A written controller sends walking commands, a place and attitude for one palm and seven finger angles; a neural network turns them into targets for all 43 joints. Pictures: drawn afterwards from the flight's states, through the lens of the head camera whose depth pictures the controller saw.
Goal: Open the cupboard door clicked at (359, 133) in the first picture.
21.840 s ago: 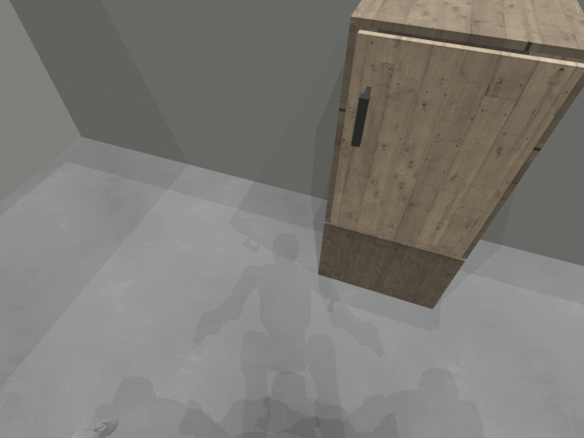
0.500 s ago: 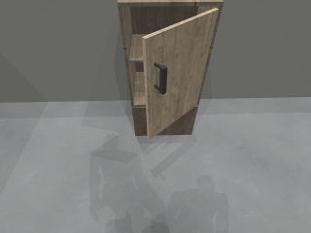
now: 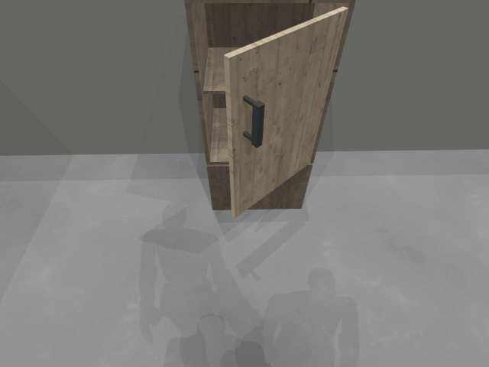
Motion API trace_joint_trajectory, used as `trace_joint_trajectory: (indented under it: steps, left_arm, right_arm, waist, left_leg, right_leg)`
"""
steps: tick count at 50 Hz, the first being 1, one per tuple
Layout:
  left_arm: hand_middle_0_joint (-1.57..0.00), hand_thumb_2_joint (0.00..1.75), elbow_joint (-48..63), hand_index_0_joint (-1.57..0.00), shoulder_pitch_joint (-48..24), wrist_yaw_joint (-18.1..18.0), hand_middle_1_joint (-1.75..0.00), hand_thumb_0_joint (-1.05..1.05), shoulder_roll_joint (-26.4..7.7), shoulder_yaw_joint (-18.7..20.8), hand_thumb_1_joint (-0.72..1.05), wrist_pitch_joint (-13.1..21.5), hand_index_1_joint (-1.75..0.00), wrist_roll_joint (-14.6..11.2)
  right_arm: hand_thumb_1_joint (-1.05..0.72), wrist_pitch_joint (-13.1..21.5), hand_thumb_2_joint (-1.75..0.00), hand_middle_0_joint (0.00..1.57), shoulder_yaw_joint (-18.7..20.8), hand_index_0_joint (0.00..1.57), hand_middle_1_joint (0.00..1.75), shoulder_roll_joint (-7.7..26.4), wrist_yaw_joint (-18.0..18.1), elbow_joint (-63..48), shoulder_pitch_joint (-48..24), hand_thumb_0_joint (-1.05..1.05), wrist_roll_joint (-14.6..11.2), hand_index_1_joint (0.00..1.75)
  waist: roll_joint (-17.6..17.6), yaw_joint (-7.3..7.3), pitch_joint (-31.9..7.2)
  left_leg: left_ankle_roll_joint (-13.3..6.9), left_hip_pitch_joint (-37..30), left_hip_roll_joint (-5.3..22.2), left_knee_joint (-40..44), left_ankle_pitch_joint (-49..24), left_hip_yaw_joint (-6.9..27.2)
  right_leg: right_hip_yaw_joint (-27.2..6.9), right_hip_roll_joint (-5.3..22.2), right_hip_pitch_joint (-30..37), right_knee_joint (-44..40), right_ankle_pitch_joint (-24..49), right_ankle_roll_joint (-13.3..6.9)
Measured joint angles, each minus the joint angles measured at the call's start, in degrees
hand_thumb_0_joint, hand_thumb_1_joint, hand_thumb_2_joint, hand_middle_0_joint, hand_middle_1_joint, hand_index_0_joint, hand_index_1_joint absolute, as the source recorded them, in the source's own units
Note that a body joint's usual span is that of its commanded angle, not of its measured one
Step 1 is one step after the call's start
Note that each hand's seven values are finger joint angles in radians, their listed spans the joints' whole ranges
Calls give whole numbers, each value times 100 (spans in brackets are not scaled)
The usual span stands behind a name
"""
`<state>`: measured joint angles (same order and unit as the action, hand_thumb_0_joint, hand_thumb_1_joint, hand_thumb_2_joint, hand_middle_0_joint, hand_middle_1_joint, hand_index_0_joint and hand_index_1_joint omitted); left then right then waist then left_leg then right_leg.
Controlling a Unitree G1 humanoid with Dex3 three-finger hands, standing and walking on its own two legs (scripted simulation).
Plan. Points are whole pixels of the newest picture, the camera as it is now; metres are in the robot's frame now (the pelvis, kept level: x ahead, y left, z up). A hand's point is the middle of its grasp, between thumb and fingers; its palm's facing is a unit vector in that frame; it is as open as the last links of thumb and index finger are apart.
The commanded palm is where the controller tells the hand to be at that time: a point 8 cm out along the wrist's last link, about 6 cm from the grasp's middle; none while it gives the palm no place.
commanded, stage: look to check the result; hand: left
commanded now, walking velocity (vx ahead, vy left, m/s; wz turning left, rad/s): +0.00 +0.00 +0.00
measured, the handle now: (252, 121) +0.66 +0.01 +0.01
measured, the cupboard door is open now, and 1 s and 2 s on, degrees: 40 40 40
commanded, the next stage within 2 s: walk to a spot facing it in 0.28 s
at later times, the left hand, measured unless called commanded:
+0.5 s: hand out of the picture +0.01 +0.17 -0.18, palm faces +0.02 -0.98 -0.19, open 7.4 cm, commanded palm none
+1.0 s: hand out of the picture +0.10 +0.14 -0.16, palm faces -0.19 -0.94 -0.29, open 7.4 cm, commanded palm none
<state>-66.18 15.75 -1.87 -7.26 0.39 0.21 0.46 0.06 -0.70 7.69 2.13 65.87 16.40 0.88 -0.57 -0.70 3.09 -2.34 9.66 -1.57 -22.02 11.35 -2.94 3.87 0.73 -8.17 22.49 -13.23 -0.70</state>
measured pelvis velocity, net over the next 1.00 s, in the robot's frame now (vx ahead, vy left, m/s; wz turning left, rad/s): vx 0.00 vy -0.05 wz -0.27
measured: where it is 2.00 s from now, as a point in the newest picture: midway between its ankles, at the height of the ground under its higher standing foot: outside the picture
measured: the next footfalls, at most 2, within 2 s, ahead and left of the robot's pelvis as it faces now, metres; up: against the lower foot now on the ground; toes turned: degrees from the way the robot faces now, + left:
left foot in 1.32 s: +0.11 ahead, +0.09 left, +0.00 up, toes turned -28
right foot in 1.66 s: +0.00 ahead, -0.17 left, +0.00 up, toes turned -43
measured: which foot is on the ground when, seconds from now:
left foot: down 0.00-0.80, up 0.82-1.00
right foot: down 0.00-1.00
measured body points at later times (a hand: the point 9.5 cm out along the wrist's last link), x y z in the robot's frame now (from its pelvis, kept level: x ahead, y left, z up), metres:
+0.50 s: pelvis +0.01 +0.00 +0.00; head +0.03 -0.01 +0.45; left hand +0.01 +0.22 -0.16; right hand +0.00 -0.22 -0.16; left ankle +0.01 +0.09 -0.74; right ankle -0.01 -0.11 -0.74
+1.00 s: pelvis +0.00 -0.05 +0.00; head +0.06 -0.09 +0.44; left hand +0.11 +0.18 -0.14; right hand +0.02 -0.32 -0.17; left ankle +0.01 +0.11 -0.66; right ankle -0.01 -0.12 -0.74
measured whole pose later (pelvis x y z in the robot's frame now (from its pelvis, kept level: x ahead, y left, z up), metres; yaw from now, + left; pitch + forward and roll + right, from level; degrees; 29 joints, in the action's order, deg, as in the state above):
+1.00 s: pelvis +0.00 -0.05 +0.00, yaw -16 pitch +1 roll +2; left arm -55.7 11.9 -0.9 -10.5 4.5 -1.4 1.3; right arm -3.4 4.0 13.4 1.8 55.3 6.1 0.7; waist -1.2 1.1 6.9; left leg 3.4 26.9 2.3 -61.6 23.6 -0.9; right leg -2.6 -3.4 -15.6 28.9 -14.4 -4.9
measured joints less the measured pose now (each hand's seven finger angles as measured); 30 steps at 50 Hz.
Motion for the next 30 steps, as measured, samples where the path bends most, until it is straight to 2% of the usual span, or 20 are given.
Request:
trace_joint_trajectory:
  steps: [22, 30]
  left_arm:
    - [-20, 90, 22, -20, -101, 11, -30, 1, -68, 1, 91, 33, -30, 2]
    - [-20, 90, 216, -20, -94, 98, -30, 1, -98, 200, 91, -207, -30, 54]
  right_arm:
    - [-91, 26, -90, 20, 14, 20, 30, 81, 2, 24, -165, 1, -3, 30]
    - [-91, -92, -90, 20, 156, 20, 30, 123, 67, -223, -299, 1, 6, 30]
  waist:
    - [18, 13, 5]
    - [40, 86, 92]
  left_leg:
    - [18, -119, 5, 99, 30, 12]
    - [31, 119, 134, -328, 293, -331]
  right_leg:
    - [5, -13, 126, -112, -26, -8]
    - [-334, -112, -316, 456, -216, -35]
